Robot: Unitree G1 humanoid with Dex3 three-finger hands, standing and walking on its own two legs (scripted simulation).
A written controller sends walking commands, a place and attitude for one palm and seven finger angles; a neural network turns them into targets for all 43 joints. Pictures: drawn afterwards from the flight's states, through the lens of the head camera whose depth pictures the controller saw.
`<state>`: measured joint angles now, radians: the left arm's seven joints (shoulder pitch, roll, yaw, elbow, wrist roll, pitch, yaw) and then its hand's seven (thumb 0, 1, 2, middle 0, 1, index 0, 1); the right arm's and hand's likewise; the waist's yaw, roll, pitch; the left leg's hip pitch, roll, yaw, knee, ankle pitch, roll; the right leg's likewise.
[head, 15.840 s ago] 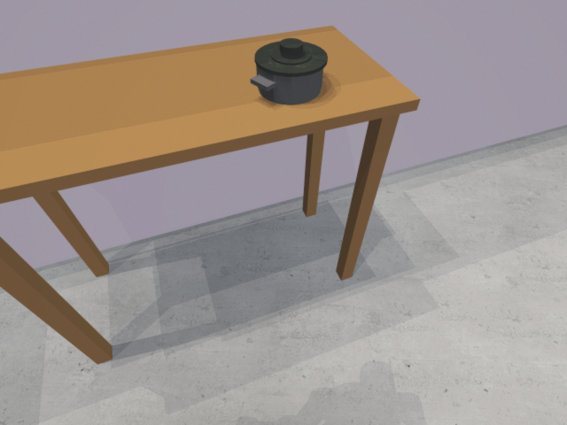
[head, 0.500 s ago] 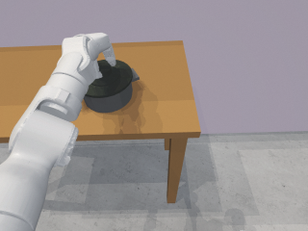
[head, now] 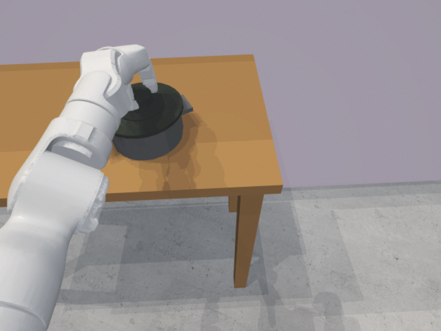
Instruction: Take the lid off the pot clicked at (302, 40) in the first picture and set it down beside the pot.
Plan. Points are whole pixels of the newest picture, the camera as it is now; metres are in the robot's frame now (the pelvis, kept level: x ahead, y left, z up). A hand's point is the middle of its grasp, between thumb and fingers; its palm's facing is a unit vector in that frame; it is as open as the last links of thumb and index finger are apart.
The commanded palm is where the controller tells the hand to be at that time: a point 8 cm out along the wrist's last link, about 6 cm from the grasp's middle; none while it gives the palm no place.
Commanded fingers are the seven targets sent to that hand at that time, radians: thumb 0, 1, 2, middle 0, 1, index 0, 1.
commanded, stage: lower the open fingers around the knob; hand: left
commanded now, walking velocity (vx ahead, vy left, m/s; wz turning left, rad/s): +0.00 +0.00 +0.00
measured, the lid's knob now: (138, 97) +0.52 +0.14 +0.15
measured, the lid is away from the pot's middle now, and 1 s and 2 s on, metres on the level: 0.00 0.00 0.00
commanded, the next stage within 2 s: raise the hand to come down again in 1.14 s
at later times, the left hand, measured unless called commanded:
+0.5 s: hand (131, 89) +0.50 +0.14 +0.19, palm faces -0.37 -0.09 -0.92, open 9.8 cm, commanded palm +0.49 +0.15 +0.23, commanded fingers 0.00 -0.34 1.64 -0.88 -0.08 -0.88 -0.08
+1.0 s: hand (130, 93) +0.49 +0.14 +0.18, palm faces -0.35 -0.07 -0.93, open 9.8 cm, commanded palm +0.48 +0.15 +0.23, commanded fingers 0.00 -0.34 1.64 -0.88 -0.08 -0.88 -0.08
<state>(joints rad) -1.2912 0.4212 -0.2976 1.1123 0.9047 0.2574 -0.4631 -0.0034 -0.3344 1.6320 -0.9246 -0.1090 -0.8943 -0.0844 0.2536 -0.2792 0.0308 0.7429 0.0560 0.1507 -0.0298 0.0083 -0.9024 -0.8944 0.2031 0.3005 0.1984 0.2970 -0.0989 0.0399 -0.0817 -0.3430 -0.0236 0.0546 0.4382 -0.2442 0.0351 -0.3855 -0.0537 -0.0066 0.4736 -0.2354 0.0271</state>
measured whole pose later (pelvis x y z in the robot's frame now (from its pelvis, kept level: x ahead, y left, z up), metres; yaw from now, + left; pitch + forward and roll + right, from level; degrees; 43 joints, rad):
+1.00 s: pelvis +0.00 +0.00 +0.00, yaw +0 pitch +9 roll +1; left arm -1.27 0.43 -0.30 1.07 0.90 0.26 -0.45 0.00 -0.33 1.63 -0.96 -0.13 -0.90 -0.08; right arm 0.24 -0.28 0.04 0.72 0.06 0.17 -0.03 0.01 -0.90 -0.89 0.20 0.30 0.20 0.30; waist -0.09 0.04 -0.09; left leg -0.36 -0.02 0.05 0.47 -0.26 0.04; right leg -0.40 -0.05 -0.01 0.49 -0.25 0.03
